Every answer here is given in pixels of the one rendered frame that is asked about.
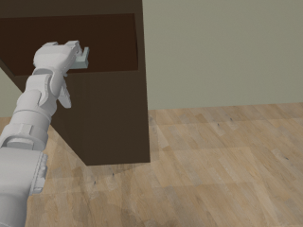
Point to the robot left upper arm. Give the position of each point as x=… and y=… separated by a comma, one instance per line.
x=22, y=173

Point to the handle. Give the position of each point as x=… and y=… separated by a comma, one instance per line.
x=80, y=62

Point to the robot left forearm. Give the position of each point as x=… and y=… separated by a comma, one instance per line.
x=31, y=118

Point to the drawer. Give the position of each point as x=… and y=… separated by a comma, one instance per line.
x=111, y=39

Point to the cabinet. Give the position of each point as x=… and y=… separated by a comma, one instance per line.
x=108, y=122

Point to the left robot hand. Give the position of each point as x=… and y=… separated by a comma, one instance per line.
x=60, y=57

